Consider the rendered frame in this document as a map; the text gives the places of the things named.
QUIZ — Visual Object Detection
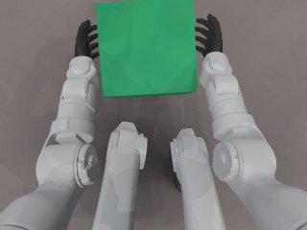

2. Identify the right robot forearm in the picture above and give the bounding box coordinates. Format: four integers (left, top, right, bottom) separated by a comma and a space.
199, 52, 276, 162

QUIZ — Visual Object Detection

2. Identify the robot left hand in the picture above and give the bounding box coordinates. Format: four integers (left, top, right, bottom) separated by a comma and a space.
74, 19, 100, 60

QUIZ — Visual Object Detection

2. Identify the right robot foot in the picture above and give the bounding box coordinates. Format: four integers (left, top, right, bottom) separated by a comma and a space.
170, 150, 182, 193

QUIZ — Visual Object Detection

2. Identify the left robot forearm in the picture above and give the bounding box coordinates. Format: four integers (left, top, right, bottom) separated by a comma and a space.
35, 56, 100, 182

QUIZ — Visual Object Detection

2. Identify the carton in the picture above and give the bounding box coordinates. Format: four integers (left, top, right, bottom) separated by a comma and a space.
95, 0, 198, 98

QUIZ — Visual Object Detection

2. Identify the robot left shin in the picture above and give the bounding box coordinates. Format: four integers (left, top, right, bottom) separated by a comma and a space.
106, 122, 139, 159

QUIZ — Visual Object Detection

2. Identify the left robot upper arm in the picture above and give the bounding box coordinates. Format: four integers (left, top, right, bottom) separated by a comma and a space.
0, 142, 100, 230

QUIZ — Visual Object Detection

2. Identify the right robot upper arm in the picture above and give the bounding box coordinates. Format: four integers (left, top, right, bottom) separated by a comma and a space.
212, 138, 307, 230

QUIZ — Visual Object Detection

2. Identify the robot right hand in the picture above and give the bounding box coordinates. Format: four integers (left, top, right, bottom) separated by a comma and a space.
195, 14, 223, 58

